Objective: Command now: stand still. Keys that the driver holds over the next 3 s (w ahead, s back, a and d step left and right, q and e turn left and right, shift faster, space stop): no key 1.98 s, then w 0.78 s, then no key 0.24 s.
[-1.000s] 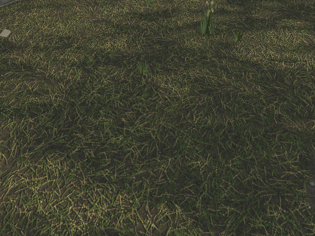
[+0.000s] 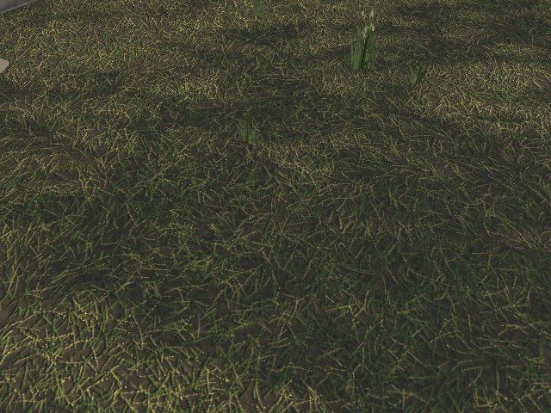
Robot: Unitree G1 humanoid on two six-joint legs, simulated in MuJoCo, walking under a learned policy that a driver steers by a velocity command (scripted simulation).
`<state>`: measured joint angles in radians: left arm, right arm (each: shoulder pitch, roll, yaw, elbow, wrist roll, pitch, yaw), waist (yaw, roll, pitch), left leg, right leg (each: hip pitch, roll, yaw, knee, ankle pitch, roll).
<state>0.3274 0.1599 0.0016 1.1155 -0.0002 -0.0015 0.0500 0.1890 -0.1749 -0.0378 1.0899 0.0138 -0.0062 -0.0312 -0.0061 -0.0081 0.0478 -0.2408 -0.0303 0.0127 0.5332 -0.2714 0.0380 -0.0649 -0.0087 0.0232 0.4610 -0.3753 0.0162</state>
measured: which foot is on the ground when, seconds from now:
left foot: down 0.00-1.00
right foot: down 0.00-1.00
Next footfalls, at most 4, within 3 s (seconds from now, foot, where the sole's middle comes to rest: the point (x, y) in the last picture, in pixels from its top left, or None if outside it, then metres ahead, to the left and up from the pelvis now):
2.76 right None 0.45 -0.13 -0.77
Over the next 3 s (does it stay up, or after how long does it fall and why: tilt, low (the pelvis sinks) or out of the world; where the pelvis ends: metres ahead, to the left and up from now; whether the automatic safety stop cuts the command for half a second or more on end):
stays up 0.37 -0.06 0.01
